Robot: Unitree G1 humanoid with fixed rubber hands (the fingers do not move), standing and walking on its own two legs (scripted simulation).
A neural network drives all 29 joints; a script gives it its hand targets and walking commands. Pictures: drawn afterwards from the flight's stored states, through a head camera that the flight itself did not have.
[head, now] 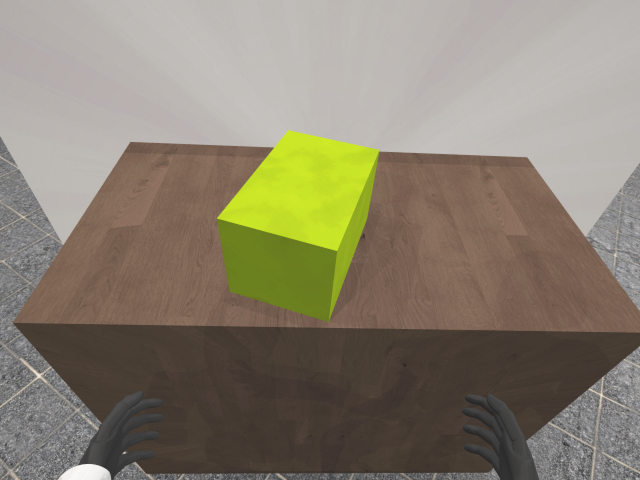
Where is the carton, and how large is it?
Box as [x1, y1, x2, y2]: [217, 130, 378, 321]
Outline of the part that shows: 288,130 217,218 230,291 328,321 367,216 378,150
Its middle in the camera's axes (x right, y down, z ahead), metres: -0.02 -0.03 +0.65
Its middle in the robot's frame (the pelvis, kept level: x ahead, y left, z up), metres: +0.51 +0.02 +0.05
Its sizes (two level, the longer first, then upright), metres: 0.259 0.168 0.157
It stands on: a pedestal, 0.75 m high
